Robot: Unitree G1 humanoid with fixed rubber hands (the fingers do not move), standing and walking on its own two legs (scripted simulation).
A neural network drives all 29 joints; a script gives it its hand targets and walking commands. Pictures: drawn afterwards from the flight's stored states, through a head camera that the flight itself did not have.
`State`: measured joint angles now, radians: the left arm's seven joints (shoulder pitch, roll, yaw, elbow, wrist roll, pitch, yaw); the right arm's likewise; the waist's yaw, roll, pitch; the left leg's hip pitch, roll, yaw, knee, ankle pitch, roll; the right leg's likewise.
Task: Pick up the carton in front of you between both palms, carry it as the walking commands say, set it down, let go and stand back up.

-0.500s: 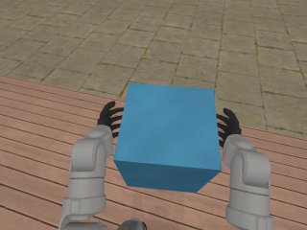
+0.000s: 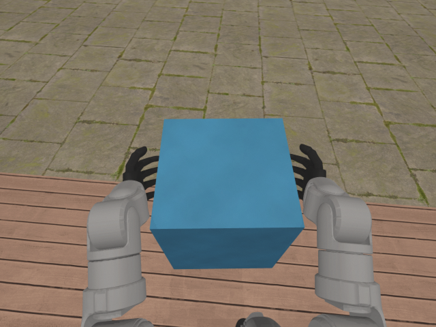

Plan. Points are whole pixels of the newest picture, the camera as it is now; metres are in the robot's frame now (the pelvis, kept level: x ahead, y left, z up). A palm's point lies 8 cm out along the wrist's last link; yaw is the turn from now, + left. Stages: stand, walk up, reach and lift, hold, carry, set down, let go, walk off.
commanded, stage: carry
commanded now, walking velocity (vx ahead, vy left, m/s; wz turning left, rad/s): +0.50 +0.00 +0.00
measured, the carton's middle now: (223, 200) +0.35 -0.02 +0.03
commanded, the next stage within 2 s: none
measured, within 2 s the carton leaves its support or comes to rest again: neither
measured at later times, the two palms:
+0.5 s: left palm (149, 117) +0.60 +0.14 +0.04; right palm (265, 111) +0.62 -0.16 +0.04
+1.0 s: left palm (164, 66) +0.91 +0.13 +0.01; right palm (253, 65) +0.89 -0.17 +0.01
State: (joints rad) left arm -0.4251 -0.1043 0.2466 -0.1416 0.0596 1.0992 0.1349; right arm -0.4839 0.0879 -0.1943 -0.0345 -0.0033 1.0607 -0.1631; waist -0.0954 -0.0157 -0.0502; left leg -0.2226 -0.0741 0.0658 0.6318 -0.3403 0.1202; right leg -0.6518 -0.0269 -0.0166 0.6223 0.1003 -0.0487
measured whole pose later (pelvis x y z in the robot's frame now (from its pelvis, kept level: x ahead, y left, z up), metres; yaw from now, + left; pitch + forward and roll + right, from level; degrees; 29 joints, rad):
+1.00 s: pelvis +0.57 +0.00 -0.09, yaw +0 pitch +5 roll +0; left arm -0.44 -0.11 0.24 -0.14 0.05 1.10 0.15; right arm -0.48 0.09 -0.20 -0.05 0.00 1.06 -0.16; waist -0.08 -0.01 -0.02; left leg -0.26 -0.07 0.08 0.59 -0.26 0.13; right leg -0.70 -0.05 0.01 0.76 -0.01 -0.03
